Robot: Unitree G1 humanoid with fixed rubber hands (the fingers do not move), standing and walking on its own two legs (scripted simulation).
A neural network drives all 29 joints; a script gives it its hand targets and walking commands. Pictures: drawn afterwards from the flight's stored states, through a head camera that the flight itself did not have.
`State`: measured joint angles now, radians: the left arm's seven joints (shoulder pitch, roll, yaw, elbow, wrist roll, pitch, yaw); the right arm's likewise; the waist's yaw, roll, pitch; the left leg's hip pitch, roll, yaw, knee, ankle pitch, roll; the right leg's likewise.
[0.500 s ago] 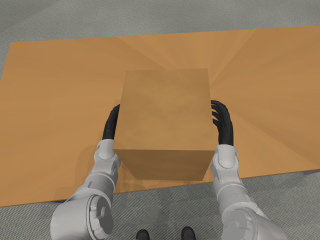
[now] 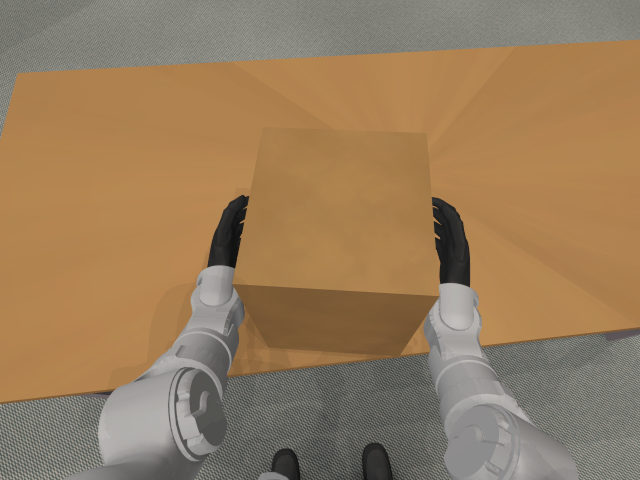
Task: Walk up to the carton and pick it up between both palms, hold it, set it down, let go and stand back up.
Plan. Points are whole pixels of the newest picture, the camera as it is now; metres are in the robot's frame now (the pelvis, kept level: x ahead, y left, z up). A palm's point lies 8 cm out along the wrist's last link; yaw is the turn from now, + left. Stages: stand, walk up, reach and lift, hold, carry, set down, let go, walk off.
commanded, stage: set down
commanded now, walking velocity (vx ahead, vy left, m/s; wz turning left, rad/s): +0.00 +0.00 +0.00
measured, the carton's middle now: (337, 253) +0.42 +0.00 -0.07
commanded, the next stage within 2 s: none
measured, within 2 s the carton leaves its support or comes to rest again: rests again in 1.36 s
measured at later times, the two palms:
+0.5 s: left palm (228, 257) +0.41 +0.14 -0.06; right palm (451, 274) +0.38 -0.15 -0.04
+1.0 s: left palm (226, 256) +0.41 +0.14 -0.06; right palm (447, 282) +0.37 -0.15 -0.06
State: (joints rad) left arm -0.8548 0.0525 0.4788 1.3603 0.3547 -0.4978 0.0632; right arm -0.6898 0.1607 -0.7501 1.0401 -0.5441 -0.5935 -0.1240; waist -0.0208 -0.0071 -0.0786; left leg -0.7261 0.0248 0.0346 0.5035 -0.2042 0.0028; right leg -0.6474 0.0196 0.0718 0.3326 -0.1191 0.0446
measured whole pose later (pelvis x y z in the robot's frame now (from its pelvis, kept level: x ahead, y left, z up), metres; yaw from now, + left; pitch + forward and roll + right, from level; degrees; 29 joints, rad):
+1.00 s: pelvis -0.02 +0.00 -0.01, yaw +0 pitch +27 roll -3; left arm -0.95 0.08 0.45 1.40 0.33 -0.50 0.11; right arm -0.78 0.11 -0.74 1.16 -0.46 -0.53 -0.13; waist -0.03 -0.01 -0.09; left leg -0.85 0.02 0.03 0.58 -0.20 0.00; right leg -0.78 0.02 0.07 0.43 -0.12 0.05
